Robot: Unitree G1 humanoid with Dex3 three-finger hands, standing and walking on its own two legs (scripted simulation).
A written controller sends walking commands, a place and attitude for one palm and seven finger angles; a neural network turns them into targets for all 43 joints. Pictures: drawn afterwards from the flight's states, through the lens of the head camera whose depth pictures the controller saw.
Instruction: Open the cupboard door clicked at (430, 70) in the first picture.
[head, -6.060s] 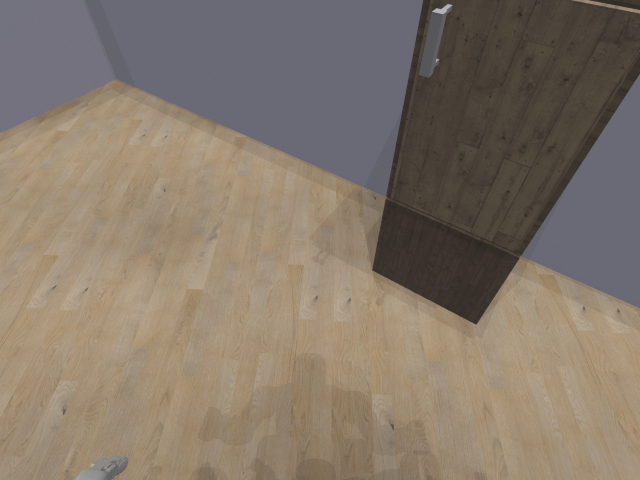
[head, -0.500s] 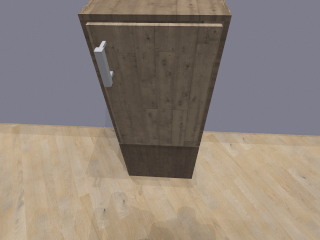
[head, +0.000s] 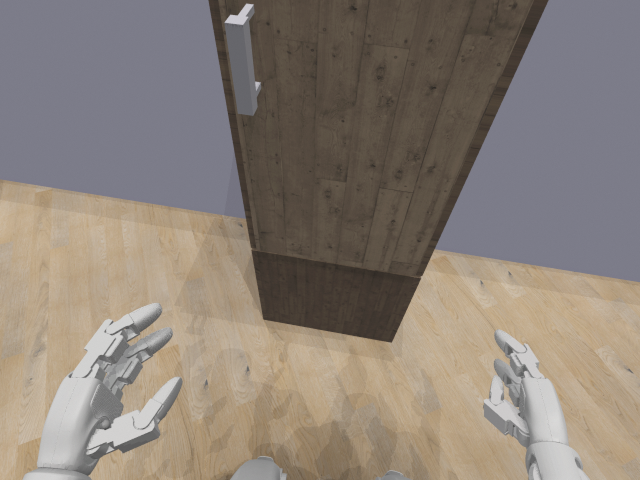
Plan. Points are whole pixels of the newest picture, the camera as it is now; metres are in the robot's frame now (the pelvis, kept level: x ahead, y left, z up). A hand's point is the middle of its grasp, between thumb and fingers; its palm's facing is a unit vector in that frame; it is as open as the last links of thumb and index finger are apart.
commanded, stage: raise the hand with hooked fingers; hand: left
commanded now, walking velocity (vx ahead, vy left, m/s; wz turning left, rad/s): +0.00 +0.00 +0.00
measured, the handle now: (247, 61) +0.59 +0.18 +0.20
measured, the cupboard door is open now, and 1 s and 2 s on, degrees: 0 0 0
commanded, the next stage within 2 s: move the hooked fingers beside the handle in 1.58 s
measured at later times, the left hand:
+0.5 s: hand (107, 311) +0.24 +0.24 +0.13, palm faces -0.03 -1.00 -0.07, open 12.1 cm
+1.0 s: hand (52, 211) +0.29 +0.29 +0.21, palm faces +0.02 -1.00 -0.07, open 13.9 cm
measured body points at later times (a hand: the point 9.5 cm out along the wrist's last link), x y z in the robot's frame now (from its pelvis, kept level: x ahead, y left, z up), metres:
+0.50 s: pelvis +0.00 +0.02 +0.03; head +0.02 +0.02 +0.48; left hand +0.23 +0.30 +0.13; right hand +0.16 -0.24 -0.04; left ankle +0.00 +0.12 -0.68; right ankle +0.02 -0.10 -0.68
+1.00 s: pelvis +0.00 +0.02 +0.06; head +0.00 +0.01 +0.51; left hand +0.28 +0.34 +0.21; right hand +0.18 -0.20 -0.01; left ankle +0.00 +0.12 -0.68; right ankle +0.02 -0.10 -0.68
